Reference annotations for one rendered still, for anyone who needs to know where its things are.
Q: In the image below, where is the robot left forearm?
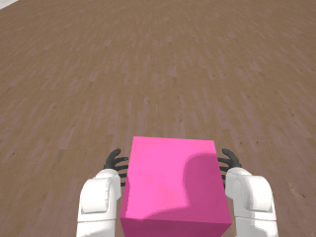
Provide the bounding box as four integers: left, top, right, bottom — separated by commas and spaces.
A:
76, 169, 121, 237

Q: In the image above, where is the left robot hand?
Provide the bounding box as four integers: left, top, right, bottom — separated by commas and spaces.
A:
103, 149, 128, 187

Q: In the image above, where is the right robot hand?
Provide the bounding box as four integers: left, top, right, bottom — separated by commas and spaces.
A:
217, 148, 242, 189

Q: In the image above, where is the robot right forearm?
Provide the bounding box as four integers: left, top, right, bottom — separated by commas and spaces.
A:
225, 167, 278, 237

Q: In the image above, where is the carton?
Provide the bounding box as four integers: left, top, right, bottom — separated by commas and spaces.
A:
119, 136, 232, 237

